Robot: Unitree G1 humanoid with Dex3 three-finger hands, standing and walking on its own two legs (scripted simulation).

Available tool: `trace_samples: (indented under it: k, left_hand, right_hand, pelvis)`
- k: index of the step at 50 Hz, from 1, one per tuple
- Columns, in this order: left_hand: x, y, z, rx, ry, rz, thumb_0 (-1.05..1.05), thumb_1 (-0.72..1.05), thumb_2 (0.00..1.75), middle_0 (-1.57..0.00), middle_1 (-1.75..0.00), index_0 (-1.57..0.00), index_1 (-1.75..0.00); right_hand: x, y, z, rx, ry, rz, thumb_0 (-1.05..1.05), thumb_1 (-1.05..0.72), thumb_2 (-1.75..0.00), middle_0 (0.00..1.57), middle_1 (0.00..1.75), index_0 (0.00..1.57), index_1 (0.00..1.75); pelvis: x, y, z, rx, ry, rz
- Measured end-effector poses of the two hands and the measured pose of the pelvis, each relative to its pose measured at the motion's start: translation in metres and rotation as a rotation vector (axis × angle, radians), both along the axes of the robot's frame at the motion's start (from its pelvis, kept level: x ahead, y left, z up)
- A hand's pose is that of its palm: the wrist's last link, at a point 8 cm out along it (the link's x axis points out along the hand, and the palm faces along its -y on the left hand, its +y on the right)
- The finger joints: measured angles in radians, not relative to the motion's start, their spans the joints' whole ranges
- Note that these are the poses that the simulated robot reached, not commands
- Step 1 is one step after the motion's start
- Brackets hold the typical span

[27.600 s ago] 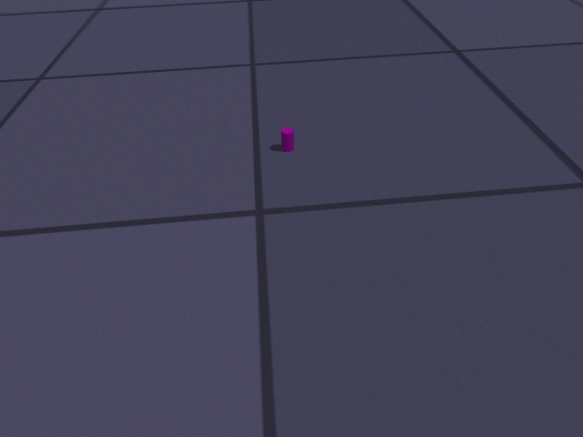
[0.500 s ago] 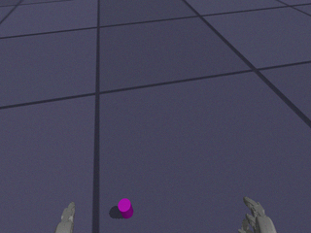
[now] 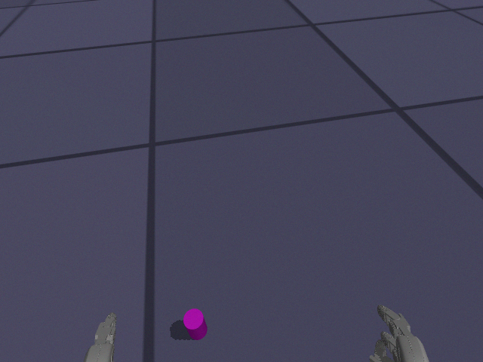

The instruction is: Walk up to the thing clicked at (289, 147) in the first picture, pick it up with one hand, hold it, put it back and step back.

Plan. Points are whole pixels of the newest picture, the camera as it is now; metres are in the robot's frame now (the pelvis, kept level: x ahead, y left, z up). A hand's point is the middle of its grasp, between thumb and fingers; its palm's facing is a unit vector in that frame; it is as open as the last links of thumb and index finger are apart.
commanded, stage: home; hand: left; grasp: from the side
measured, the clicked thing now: (195, 324) +0.43 +0.20 -0.66
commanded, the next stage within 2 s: stand in 0.30 s
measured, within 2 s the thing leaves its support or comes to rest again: neither
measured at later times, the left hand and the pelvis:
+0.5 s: hand out of the picture +0.17 +0.18 -0.05, palm faces +0.12 -0.95 -0.28, open 17.1 cm; pelvis +0.00 +0.00 +0.00, yaw +0 degrees
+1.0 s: hand out of the picture +0.11 +0.24 -0.11, palm faces +0.00 -0.93 -0.36, open 7.8 cm; pelvis +0.00 +0.01 +0.02, yaw +1 degrees
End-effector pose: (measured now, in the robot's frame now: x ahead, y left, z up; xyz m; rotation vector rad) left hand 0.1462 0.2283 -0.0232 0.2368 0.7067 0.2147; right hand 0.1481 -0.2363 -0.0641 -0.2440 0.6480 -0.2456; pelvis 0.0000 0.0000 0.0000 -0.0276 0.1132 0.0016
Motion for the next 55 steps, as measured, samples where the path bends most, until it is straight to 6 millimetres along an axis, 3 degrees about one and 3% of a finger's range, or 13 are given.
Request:
trace_samples:
  k: [25,30,37,42,48,55]
  left_hand:
    - [0.005,0.001,0.000,-0.002,-0.002,0.001,-0.01,-0.51,0.09,-0.09,-0.10,-0.09,-0.09]
    - [0.004,0.002,0.000,-0.003,-0.003,0.000,-0.01,-0.31,0.29,-0.15,-0.20,-0.15,-0.19]
    - [0.002,0.002,0.000,-0.003,0.001,-0.003,0.00,0.15,0.67,-0.19,-0.27,-0.19,-0.27]
    - [0.000,0.020,-0.025,0.052,0.068,-0.100,0.00,0.51,0.81,-0.20,-0.29,-0.20,-0.29]
    - [-0.032,0.052,-0.045,0.056,0.230,-0.050,0.01,0.77,0.87,-0.21,-0.30,-0.21,-0.29]
    - [-0.076,0.073,-0.053,0.049,0.392,0.023,0.01,0.88,0.89,-0.21,-0.30,-0.21,-0.30]
  right_hand:
    - [0.003,0.000,0.000,-0.008,0.006,-0.004,0.01,-0.90,-0.90,0.21,0.30,0.20,0.30]
    - [0.003,0.001,0.001,-0.007,0.003,-0.002,0.01,-0.90,-0.90,0.21,0.30,0.20,0.30]
    - [0.002,0.004,0.000,-0.002,0.004,0.002,0.01,-0.90,-0.90,0.21,0.30,0.20,0.30]
    - [-0.008,-0.006,-0.018,-0.037,0.222,0.139,0.01,-0.90,-0.90,0.21,0.30,0.20,0.30]
    - [-0.034,-0.031,-0.017,-0.029,0.361,0.092,0.01,-0.90,-0.90,0.21,0.30,0.20,0.30]
    - [-0.065,-0.043,-0.011,-0.040,0.479,0.036,0.01,-0.90,-0.90,0.20,0.30,0.20,0.30]
  pelvis:
    - [0.004,0.001,0.000,-0.001,0.002,0.000]
    - [0.003,0.002,0.000,-0.002,0.000,0.000]
    - [0.002,0.003,0.000,-0.001,-0.001,-0.001]
    - [-0.003,0.002,0.007,0.023,-0.070,0.006]
    - [-0.002,0.005,0.018,0.031,-0.110,0.007]
    - [-0.001,0.010,0.032,0.025,-0.142,0.013]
